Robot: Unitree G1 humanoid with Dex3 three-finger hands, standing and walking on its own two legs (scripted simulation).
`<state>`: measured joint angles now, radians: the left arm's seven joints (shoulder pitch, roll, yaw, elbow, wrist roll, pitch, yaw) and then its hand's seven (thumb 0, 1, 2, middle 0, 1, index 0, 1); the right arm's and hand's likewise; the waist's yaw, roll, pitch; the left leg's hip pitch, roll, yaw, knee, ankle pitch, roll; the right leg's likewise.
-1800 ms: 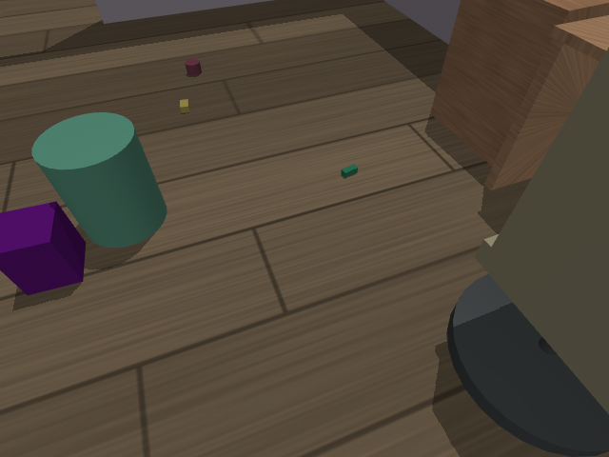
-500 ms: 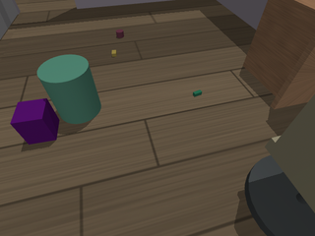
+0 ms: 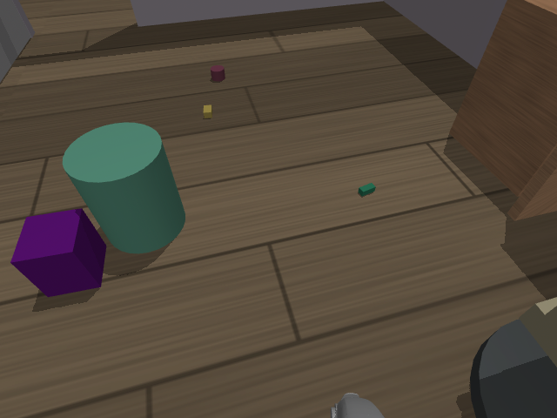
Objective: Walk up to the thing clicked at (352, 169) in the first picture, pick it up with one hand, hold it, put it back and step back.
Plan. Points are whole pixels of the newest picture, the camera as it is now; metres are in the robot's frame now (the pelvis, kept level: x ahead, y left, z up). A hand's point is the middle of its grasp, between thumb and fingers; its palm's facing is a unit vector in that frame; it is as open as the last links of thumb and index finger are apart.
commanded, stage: walk up
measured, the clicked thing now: (366, 189) +1.26 -0.45 -0.75
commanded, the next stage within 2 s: none
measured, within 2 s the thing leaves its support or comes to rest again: neither
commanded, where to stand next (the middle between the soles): +0.61 -0.06 m, yaw +2 degrees
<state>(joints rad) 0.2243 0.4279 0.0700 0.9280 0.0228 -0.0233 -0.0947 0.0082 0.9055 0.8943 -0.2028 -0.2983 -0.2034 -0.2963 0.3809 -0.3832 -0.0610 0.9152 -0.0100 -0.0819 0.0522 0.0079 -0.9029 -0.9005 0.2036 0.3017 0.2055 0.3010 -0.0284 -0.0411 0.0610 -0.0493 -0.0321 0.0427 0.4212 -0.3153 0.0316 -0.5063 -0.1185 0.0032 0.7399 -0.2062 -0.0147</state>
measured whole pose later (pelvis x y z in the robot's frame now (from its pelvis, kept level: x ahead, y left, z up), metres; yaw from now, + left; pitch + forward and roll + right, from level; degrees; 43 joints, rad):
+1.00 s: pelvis +0.41 -0.07 -0.01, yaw +1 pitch -2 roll +3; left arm 0.30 0.43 0.07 0.88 0.02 -0.05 -0.08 0.01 0.91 0.89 -0.20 -0.30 -0.20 -0.30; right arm 0.38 -0.44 -0.06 0.83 -0.01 -0.07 0.04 0.01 -0.90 -0.90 0.20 0.30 0.21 0.30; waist -0.02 -0.01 0.06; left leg -0.12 0.05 0.10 0.55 -0.38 -0.01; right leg -0.40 -0.09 -0.02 0.59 -0.18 -0.02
